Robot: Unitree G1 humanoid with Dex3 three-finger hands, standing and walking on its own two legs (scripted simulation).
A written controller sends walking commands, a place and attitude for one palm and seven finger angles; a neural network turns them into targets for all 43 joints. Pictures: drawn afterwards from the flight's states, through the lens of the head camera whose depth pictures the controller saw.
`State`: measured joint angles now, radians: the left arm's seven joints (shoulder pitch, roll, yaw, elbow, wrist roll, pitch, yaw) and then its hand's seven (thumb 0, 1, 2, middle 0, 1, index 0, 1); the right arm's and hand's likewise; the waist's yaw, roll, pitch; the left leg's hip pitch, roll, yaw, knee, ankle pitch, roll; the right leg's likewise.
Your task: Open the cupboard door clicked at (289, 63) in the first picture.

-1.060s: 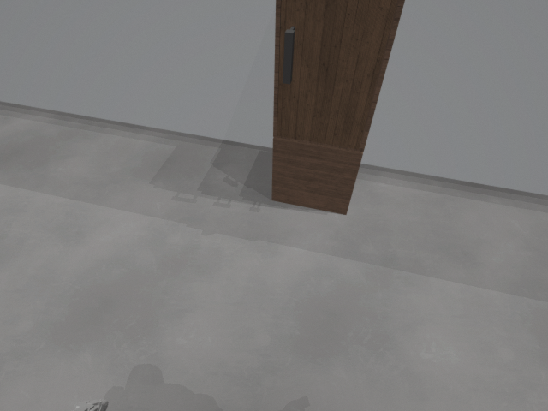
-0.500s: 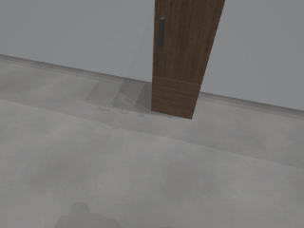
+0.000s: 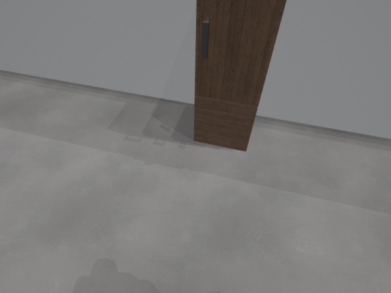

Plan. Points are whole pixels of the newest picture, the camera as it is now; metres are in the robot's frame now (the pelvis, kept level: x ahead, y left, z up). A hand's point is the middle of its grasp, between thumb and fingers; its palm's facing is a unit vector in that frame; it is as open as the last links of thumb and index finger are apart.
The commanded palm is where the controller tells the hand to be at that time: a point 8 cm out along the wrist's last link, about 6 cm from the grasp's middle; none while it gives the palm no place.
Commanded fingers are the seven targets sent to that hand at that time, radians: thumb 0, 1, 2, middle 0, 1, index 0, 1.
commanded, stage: look at it before walking up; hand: left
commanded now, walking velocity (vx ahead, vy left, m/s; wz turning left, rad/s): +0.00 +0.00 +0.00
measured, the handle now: (206, 38) +1.19 +0.02 +0.00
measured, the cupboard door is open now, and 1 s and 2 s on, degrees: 0 0 0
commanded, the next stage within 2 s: walk to a spot facing it in 0.38 s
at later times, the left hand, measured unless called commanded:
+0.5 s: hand out of the picture +0.09 +0.25 -0.16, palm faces -0.02 -0.94 -0.34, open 7.4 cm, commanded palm none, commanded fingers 0.00 0.90 0.90 -0.20 -0.30 -0.20 -0.30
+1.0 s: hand out of the picture +0.16 +0.19 -0.19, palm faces -0.02 -0.99 -0.15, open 7.3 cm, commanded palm none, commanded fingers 0.00 0.90 0.90 -0.20 -0.30 -0.20 -0.30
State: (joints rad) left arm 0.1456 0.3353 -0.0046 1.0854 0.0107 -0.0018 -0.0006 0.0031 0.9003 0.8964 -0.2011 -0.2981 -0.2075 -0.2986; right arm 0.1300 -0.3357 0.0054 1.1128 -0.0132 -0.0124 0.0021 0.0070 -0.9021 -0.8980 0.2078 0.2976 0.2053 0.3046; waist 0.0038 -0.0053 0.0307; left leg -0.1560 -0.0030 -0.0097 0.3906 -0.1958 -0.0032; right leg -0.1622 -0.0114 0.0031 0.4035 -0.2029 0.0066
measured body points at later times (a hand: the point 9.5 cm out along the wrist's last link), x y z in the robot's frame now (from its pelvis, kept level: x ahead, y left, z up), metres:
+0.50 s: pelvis +0.01 +0.00 +0.00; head +0.02 +0.00 +0.45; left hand +0.09 +0.29 -0.13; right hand +0.10 -0.30 -0.13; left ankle +0.01 +0.12 -0.74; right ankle +0.01 -0.12 -0.74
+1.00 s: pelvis +0.13 +0.01 -0.01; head +0.16 +0.02 +0.44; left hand +0.16 +0.24 -0.17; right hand +0.00 -0.18 -0.15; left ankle +0.01 +0.12 -0.74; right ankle +0.18 -0.12 -0.69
